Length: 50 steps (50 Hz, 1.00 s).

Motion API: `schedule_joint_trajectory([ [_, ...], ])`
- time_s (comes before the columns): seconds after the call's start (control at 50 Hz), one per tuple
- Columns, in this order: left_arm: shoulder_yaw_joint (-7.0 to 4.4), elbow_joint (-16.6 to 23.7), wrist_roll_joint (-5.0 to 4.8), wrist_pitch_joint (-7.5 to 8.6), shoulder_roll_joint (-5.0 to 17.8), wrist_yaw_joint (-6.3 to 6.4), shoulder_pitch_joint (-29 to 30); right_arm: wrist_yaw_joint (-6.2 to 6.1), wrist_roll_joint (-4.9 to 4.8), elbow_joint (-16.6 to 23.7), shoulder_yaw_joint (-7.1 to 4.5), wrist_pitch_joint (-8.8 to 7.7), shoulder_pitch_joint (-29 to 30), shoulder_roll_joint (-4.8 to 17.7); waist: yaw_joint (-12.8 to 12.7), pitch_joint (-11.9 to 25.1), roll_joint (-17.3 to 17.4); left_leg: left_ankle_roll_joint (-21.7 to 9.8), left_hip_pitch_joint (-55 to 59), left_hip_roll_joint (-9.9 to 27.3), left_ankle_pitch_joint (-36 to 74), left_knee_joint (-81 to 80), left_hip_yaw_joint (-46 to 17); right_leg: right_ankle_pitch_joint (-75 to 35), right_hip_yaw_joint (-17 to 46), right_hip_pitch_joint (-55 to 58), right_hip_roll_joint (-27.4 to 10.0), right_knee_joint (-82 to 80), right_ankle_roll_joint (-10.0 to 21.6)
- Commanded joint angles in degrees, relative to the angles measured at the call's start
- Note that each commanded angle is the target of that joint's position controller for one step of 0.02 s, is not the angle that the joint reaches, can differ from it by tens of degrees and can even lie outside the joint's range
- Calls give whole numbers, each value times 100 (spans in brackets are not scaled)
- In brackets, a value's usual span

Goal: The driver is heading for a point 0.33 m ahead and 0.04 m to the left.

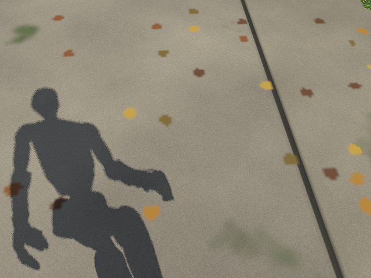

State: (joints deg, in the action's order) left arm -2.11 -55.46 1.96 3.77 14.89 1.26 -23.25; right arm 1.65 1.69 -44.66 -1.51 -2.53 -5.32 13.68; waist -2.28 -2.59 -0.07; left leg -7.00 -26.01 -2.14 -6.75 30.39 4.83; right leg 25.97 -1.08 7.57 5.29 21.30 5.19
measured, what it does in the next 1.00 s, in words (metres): walks ahead: right foot, then left foot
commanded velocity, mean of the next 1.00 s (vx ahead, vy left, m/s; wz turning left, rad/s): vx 0.21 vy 0.00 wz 0.18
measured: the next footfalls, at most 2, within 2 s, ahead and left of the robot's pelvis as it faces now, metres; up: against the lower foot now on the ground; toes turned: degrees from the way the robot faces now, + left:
right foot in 0.48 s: +0.41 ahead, -0.05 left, +0.00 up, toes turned +11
left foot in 0.82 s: +0.29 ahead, +0.14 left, +0.00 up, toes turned +9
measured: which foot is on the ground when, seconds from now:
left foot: down 0.00-0.50, up 0.52-0.80, down 0.82-1.00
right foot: down 0.00-0.02, up 0.04-0.46, down 0.48-1.00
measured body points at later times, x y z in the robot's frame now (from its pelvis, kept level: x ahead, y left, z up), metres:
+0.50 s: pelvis +0.25 +0.01 +0.01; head +0.28 +0.01 +0.46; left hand +0.37 +0.27 -0.10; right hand +0.30 -0.26 -0.13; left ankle +0.12 +0.07 -0.71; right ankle +0.37 -0.05 -0.72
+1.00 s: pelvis +0.29 +0.02 +0.02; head +0.29 +0.03 +0.47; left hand +0.29 +0.28 -0.13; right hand +0.36 -0.21 -0.13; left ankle +0.25 +0.13 -0.72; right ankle +0.37 -0.05 -0.72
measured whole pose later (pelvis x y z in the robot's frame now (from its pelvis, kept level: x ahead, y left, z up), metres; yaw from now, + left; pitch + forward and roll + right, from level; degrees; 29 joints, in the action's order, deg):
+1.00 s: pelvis +0.29 +0.02 +0.02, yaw +12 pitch -1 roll +0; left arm -0.5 -57.6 0.5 0.0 12.6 0.8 -13.8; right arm -1.9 0.6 -61.3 0.2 -0.1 -16.6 11.1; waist -0.9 -0.6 -1.0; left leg -0.5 -7.5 -1.6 -14.4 23.4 -2.1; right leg 6.0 -1.4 -14.3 1.7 21.7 2.5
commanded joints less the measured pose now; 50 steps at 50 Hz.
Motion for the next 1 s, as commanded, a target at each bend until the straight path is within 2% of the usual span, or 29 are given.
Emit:
schedule_joint_trajectory([
  [0.02, -44, 616, -204, 121, 434, -50, -251, -140, 147, -311, -575, -47, -2467, 1769, 877, 1772, 1284, -1593, 4364, 2047, -430, -622, -3785, -2030, -435, -3471, -198, 5473, -304],
  [0.04, -115, 638, -2, 164, 782, -76, 94, -54, -134, -341, -504, 7, -2051, 1415, 751, 1713, 625, -1628, 4241, 2142, -326, -1297, -4817, 33, 431, -4307, -67, 5935, -197],
  [0.06, -101, 814, -10, 212, 743, -123, 496, -40, -190, -241, -477, 33, -1505, 1305, 532, 808, 420, -1470, 3369, 1999, -629, -1401, -3895, -426, 601, -4621, -475, 5794, -178],
  [0.08, -81, 871, -27, 257, 749, -153, 691, -27, -151, -189, -401, 42, -1229, 974, 434, 372, -4, -1285, 2635, 1788, -356, -1611, -3352, -759, 533, -4510, -707, 5399, -206],
  [0.12, -51, 929, 55, 107, 613, -170, 670, -79, -158, -252, -318, 10, -1080, 752, 102, -6, -22, -954, 1646, 1251, 350, -1842, -2570, -847, 474, -4014, -952, 4693, -373],
  [0.16, -11, 970, 107, -62, 479, -194, 617, -86, -173, -299, -344, -82, -1216, 861, 38, 102, 159, -935, 1373, 1017, 857, -1913, -2230, -916, 323, -3809, -982, 4305, -552],
  [0.22, 10, 1160, 62, -130, 423, -196, 1058, -101, -170, -354, -374, -122, -1423, 994, 100, -52, 192, -837, 1258, 854, 2186, -1934, -1824, -1442, 88, -3997, -988, 3496, -779],
  [0.28, 61, 1293, 7, -132, 303, -185, 1491, -116, -188, -456, -338, -93, -1707, 894, 300, 160, 319, -339, 1593, 592, 4049, -1474, -1317, -2097, -99, -3827, -825, 2615, -787],
  [0.32, 82, 1346, -49, -132, 288, -183, 1706, -161, -181, -510, -313, -50, -1892, 849, 469, 341, 447, -101, 1963, 561, 4293, -1294, -1280, -2470, -130, -3746, -705, 2190, -694],
  [0.38, 103, 1367, -73, -105, 323, -151, 1935, -247, -113, -556, -276, 26, -1977, 792, 606, 349, 504, -34, 2400, 670, 4200, -1034, -1412, -2526, -102, -3629, -549, 1619, -572],
  [0.44, 40, 1129, -44, -12, 542, -81, 1339, -320, -68, -527, -276, 35, -1726, 852, 315, 376, 527, -5, 2590, 877, 4387, -401, -1734, -2144, 103, -2926, -432, 941, -309],
  [0.46, 21, 970, -23, 54, 581, -44, 916, -327, -119, -522, -278, 12, -1576, 893, 60, 438, 404, 67, 2580, 778, 4262, 83, -1707, -2573, 119, -2417, -439, 315, -192],
  [0.48, -6, 842, 13, 153, 728, 1, 464, -309, -176, -456, -249, -43, -1549, 845, -112, 763, 69, 193, 2188, 535, 3380, 803, -1607, -4354, 486, -1425, -919, 112, -46],
  [0.5, -76, 882, 24, 161, 1139, 19, 167, -311, -276, -379, -159, -73, -2199, 468, 115, 1536, -935, 369, 1281, -17, 194, 2191, -1300, -7592, 1801, -12, -2438, 731, 661],
  [0.52, -51, 856, -172, 18, 848, -12, 233, -345, -336, -612, -186, 46, -2615, 528, 124, 2217, -1314, 468, 836, -569, -2955, 3110, -998, -8138, 2744, 214, -3090, 628, 1472],
  [0.54, 40, 933, -238, -27, 555, -75, 512, -346, -144, -726, -227, 149, -2356, 769, 195, 1650, -487, 486, 626, -394, -2991, 3367, -1227, -7085, 2548, -487, -2851, 331, 1449],
  [0.56, 94, 951, -200, -52, 379, -67, 872, -321, -47, -733, -215, 209, -1993, 669, 252, 1074, -259, 534, 523, -267, -2733, 3367, -1247, -5967, 2167, -1047, -2549, 61, 1250],
  [0.58, 167, 952, -154, -85, 213, -28, 1131, -292, -39, -725, -185, 273, -1785, 561, 346, 705, -212, 594, 655, -105, -2477, 3009, -1243, -5180, 1756, -1615, -2255, -250, 992],
  [0.6, 186, 914, -129, -107, 220, 13, 1307, -265, -36, -710, -160, 354, -1681, 484, 462, 501, -460, 675, 905, 21, -2253, 2558, -1182, -4526, 1415, -2068, -1983, -492, 795],
  [0.64, 161, 800, -64, -136, 345, 7, 1334, -264, -35, -899, -109, 475, -1860, 382, 534, 541, -686, 772, 1348, -55, -2088, 1953, -863, -3923, 1022, -2330, -1626, -571, 597],
  [0.7, 119, 637, -83, -172, 485, -8, 1177, -314, -76, -1014, -62, 562, -1624, 328, 404, 620, -697, 781, 1505, 19, -1860, 1082, -672, -2595, 1104, -2262, -1602, -710, 557],
  [0.76, 72, 540, -105, -284, 570, -6, 1255, -328, -78, -1134, -32, 562, -1465, 312, 406, 470, -728, 691, 1779, 55, -1260, 258, -535, -802, 1231, -2540, -1510, -865, 408],
  [0.8, 69, 466, -139, -357, 525, 2, 1215, -337, -38, -1237, 4, 498, -1452, 295, 442, 218, -529, 552, 2150, 146, -692, -594, -643, 96, 1264, -2982, -1414, -942, 91],
  [0.82, 70, 423, -151, -369, 462, -6, 1134, -351, 17, -1236, 15, 441, -1417, 385, 395, 93, -341, 463, 2162, 454, -679, -899, -1057, 234, 1264, -3103, -1340, -886, -125],
  [0.84, 56, 394, -201, -393, 405, -20, 983, -355, 2, -1229, -3, 387, -1272, 581, 192, -112, 5, 333, 1601, 709, -1204, -1081, -1450, -3, 1014, -2941, -1043, -807, -267],
  [0.86, 60, 318, -207, -409, 334, -36, 1032, -333, -62, -1312, 31, 334, -1188, 460, 168, -280, 311, 302, 852, 762, -1641, -1317, -1537, -608, 771, -2326, -876, -596, -286],
  [0.88, 61, 233, -184, -401, 290, -46, 962, -332, -77, -1350, 76, 264, -1133, 342, 102, -189, 416, 367, 586, 781, -1702, -1515, -1560, -1100, 733, -1785, -881, -372, -258],
  [0.92, 57, 50, -151, -366, 279, -48, 773, -360, -113, -1411, 71, 185, -1058, 389, 16, -45, 462, 457, 633, 719, -1413, -1604, -1474, -1539, 710, -1427, -917, -223, -211],
  [1.0, 77, -185, -151, -326, 228, -32, 763, -376, -117, -1570, 97, 169, -1250, 280, 112, -62, 167, 401, 1078, 671, -905, -1455, -1342, -1646, 733, -1680, -957, -303, -217],
])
